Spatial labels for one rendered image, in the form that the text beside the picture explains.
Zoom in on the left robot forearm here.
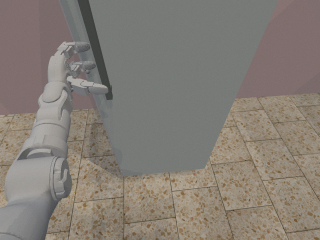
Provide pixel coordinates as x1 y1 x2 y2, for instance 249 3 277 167
4 81 74 202

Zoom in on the handle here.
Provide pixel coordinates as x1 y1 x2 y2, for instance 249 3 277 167
77 0 113 100

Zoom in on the left robot hand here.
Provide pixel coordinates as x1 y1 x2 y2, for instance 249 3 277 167
47 41 109 96

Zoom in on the fridge door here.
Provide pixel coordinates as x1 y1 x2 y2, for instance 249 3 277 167
61 0 279 177

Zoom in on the left robot upper arm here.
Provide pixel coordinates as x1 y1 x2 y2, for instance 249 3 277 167
0 156 72 240

